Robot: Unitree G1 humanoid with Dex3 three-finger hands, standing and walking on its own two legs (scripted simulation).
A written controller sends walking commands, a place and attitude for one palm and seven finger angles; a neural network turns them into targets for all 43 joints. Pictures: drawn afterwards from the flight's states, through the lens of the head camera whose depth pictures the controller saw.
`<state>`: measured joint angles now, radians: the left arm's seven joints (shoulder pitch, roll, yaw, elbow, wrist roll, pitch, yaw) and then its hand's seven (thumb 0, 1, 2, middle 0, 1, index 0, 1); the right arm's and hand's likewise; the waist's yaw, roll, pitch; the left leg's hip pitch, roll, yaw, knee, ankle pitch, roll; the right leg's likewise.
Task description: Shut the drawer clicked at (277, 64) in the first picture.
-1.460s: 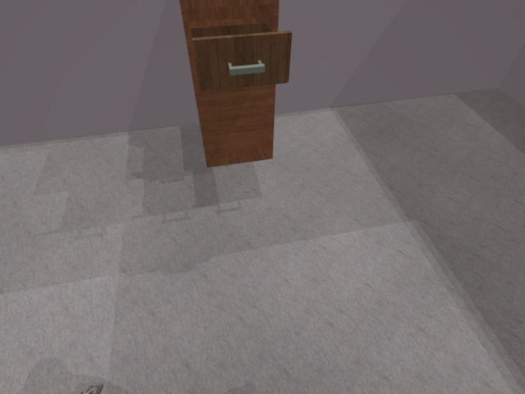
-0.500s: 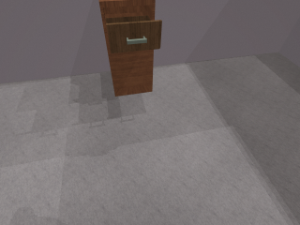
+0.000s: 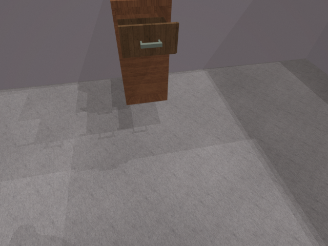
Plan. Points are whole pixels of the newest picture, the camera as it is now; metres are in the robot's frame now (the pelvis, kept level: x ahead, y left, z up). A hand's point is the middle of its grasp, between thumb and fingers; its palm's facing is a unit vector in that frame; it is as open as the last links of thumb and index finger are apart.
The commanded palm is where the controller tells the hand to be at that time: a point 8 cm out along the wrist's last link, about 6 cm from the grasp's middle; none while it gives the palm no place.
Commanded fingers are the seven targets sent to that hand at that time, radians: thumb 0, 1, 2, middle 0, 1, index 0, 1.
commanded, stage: walk to a spot facing it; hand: left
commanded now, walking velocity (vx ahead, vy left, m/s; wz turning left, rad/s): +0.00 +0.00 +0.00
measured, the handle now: (150, 43) +1.14 +0.15 -0.05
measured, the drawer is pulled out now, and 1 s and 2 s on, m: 0.28 0.28 0.28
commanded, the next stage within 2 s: turn to face it in 1.64 s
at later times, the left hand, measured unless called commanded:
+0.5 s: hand out of the picture +0.11 +0.16 -0.19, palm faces -0.14 -0.97 -0.19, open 7.4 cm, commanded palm none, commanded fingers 0.00 0.90 0.90 -0.20 -0.30 -0.20 -0.30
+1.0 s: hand (121, 213) +0.26 +0.16 -0.21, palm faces -0.20 -0.97 -0.13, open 7.4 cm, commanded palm none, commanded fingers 0.00 0.90 0.90 -0.20 -0.30 -0.20 -0.30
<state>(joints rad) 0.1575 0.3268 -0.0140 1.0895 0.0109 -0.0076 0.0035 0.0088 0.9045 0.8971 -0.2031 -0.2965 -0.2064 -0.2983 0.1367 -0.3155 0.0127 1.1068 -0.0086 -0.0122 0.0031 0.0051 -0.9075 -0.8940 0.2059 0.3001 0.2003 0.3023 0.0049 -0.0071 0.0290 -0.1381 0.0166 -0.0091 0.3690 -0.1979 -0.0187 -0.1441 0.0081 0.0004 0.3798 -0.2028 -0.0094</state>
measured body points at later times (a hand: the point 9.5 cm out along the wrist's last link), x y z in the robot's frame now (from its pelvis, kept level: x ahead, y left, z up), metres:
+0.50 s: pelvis +0.07 -0.02 -0.02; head +0.08 -0.04 +0.43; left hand +0.11 +0.21 -0.17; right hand -0.01 -0.25 -0.18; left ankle +0.00 +0.13 -0.74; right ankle +0.09 -0.12 -0.75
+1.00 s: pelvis +0.27 -0.02 -0.02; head +0.29 +0.00 +0.42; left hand +0.27 +0.21 -0.19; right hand +0.33 -0.27 -0.14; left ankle +0.35 +0.05 -0.75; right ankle +0.11 -0.11 -0.69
